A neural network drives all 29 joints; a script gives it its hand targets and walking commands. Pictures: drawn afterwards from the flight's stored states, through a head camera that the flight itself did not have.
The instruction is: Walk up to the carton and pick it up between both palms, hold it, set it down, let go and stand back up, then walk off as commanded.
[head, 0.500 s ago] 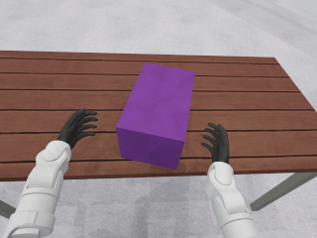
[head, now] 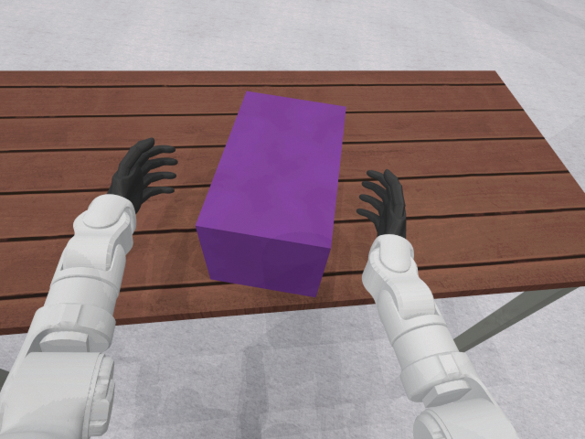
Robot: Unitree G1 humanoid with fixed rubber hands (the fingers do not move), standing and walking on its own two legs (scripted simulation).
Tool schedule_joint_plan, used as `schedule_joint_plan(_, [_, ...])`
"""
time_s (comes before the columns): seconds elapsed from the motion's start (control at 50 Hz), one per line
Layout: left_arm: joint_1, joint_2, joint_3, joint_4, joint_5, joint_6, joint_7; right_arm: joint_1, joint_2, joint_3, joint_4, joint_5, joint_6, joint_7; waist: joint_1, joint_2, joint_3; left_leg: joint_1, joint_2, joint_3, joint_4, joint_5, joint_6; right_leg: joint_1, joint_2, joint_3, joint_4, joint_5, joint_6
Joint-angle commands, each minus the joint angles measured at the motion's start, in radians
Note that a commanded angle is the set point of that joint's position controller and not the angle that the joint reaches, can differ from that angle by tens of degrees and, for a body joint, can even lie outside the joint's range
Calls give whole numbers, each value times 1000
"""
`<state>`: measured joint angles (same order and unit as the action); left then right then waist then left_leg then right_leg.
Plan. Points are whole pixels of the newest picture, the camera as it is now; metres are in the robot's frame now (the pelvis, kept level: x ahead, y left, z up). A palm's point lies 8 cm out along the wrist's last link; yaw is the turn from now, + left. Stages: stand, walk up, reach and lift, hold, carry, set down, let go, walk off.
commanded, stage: reach and lift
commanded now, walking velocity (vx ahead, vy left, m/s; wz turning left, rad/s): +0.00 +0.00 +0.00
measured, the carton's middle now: (280, 190) +0.50 +0.00 -0.02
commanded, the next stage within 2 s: none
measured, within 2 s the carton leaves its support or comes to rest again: neither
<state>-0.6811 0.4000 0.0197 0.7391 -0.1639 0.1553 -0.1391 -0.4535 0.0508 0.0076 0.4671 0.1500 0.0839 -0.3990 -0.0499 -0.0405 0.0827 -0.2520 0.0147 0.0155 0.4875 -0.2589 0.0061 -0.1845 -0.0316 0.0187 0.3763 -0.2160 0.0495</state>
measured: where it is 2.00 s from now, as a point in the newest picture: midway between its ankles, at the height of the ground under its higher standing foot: outside the picture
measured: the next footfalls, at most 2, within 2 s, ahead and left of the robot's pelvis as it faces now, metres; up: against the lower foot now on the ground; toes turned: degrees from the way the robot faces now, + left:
none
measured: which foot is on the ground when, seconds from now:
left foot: down 0.00-1.00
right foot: down 0.00-1.00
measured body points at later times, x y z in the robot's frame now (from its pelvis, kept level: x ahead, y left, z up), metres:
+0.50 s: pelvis +0.00 +0.00 +0.00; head +0.06 +0.03 +0.44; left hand +0.49 +0.18 +0.11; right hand +0.42 -0.15 +0.10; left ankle +0.00 +0.10 -0.74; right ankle -0.01 -0.16 -0.74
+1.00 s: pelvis +0.00 +0.00 -0.01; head +0.10 +0.04 +0.43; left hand +0.51 +0.17 +0.07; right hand +0.44 -0.16 +0.06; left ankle +0.00 +0.10 -0.74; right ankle -0.01 -0.16 -0.74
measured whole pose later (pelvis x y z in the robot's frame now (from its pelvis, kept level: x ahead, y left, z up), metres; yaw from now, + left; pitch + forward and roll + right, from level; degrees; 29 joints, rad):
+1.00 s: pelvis +0.00 +0.00 -0.01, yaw -1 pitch +19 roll -2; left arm -1.16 0.40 -0.03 1.49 -0.17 -0.15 -0.09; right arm -0.92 0.02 -0.08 1.11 0.15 -0.10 -0.33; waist -0.15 -0.04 -0.16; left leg -0.62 0.02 0.02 0.50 -0.22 0.01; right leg -0.55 -0.03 0.02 0.39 -0.18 0.05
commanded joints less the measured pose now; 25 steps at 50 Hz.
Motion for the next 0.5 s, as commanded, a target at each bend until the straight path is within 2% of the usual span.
schedule_joint_plan(0.0, [-521, 141, 15, -82, -59, -55, 22, -486, -125, -105, 31, -14, -58, 12, -115, 147, -601, 254, 37, 7, 18, 518, -77, 10, 75, -81, -20, 379, -46])
schedule_joint_plan(0.02, [-567, 148, 18, -72, -48, -59, 25, -542, -148, -117, 29, -16, -62, 15, -112, 158, -611, 246, 34, 4, 12, 507, -76, 8, 75, -85, -18, 369, -44])
schedule_joint_plan(0.04, [-577, 146, 15, -61, -53, -69, 28, -554, -137, -116, 32, -10, -71, 19, -109, 145, -635, 235, 33, 7, 19, 509, -78, 5, 76, -84, -14, 383, -45])
schedule_joint_plan(0.08, [-622, 132, 0, -3, -60, -74, 28, -588, -140, -111, 84, -8, -66, 24, -119, 166, -625, 233, 29, 6, 19, 494, -78, -8, 74, -84, -16, 382, -49])
schedule_joint_plan(0.1, [-638, 142, 3, 16, -58, -82, 27, -608, -138, -119, 104, -14, -65, 26, -125, 141, -644, 221, 31, 5, 20, 483, -70, -8, 73, -85, -17, 379, -48])
schedule_joint_plan(0.12, [-660, 141, -9, 8, -60, -93, 30, -629, -146, -134, 101, -12, -70, 27, -139, 142, -668, 224, 30, 3, 20, 495, -74, -19, 79, -91, -16, 385, -48])
schedule_joint_plan(0.14, [-683, 135, -14, 55, -69, -98, 32, -673, -149, -128, 109, -8, -73, 31, -125, 146, -671, 212, 28, 6, 25, 498, -72, -24, 72, -86, -12, 401, -51])
schedule_joint_plan(0.16, [-674, 122, -24, 88, -65, -98, 26, -650, -139, -126, 164, -12, -74, 26, -151, 130, -653, 224, 25, 7, 28, 493, -70, -20, 72, -90, -11, 433, -45])
schedule_joint_plan(0.18, [-692, 128, -17, 90, -49, -109, 26, -674, -151, -126, 176, 0, -79, 29, -129, 151, -676, 230, 25, 7, 28, 515, -74, -23, 75, -90, -8, 444, -42])
schedule_joint_plan(0.2, [-742, 134, -35, 155, -62, -108, 26, -715, -157, -133, 226, -2, -72, 32, -150, 142, -641, 199, 19, 3, 22, 463, -70, -37, 71, -90, -15, 412, -43])
schedule_joint_plan(0.22, [-747, 128, -37, 179, -66, -114, 23, -735, -158, -136, 215, -7, -73, 31, -149, 115, -650, 175, 16, 11, 16, 433, -61, -20, 67, -91, -11, 418, -42])
schedule_joint_plan(0.24, [-783, 131, -44, 191, -65, -130, 27, -761, -154, -146, 240, -1, -75, 32, -157, 130, -671, 166, 18, 8, 16, 427, -63, -30, 67, -89, -10, 411, -45])
schedule_joint_plan(0.28, [-806, 129, -44, 195, -65, -153, 38, -784, -153, -148, 242, -2, -96, 39, -151, 140, -736, 203, 18, 6, 39, 511, -70, -44, 74, -91, -1, 464, -47])
schedule_joint_plan(0.3, [-827, 128, -48, 226, -70, -161, 36, -800, -166, -163, 278, -15, -101, 39, -165, 150, -745, 203, 16, 1, 44, 512, -72, -63, 72, -94, 2, 467, -44])
schedule_joint_plan(0.32, [-862, 133, -58, 264, -75, -160, 38, -848, -159, -149, 294, 4, -92, 43, -152, 146, -736, 195, 14, 7, 46, 491, -69, -69, 70, -91, 2, 450, -45])
schedule_joint_plan(0.34, [-859, 128, -55, 304, -62, -163, 40, -837, -164, -155, 338, 0, -88, 45, -155, 166, -723, 190, 15, 1, 40, 472, -68, -77, 70, -94, 1, 432, -47])
schedule_joint_plan(0.36, [-880, 130, -65, 310, -67, -172, 41, -859, -159, -149, 347, 6, -86, 49, -150, 153, -736, 184, 13, 4, 38, 459, -66, -87, 68, -94, -6, 416, -47])
schedule_joint_plan(0.38, [-910, 129, -79, 333, -77, -179, 46, -887, -170, -159, 361, 3, -85, 50, -162, 145, -738, 172, 14, 2, 39, 444, -63, -89, 67, -96, -4, 421, -48])
schedule_joint_plan(0.4, [-922, 114, -84, 328, -84, -190, 50, -894, -180, -167, 357, 4, -94, 52, -166, 164, -787, 192, 13, 0, 45, 479, -71, -109, 75, -99, -8, 421, -52])
schedule_joint_plan(0.44, [-955, 106, -108, 392, -97, -193, 49, -935, -192, -174, 410, 3, -95, 55, -189, 163, -780, 212, 19, -13, 57, 491, -75, -152, 75, -107, -6, 418, -49])
schedule_joint_plan(0.48, [-971, 117, -105, 432, -99, -204, 50, -942, -180, -162, 413, 10, -98, 54, -172, 159, -790, 199, 15, 0, 63, 475, -73, -149, 65, -101, -5, 425, -50])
